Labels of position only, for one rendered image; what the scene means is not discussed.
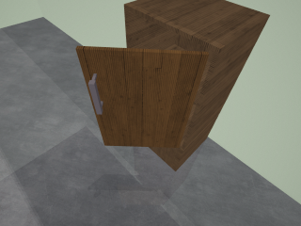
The cupboard door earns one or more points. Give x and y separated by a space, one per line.
147 94

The handle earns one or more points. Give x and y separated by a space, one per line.
95 95

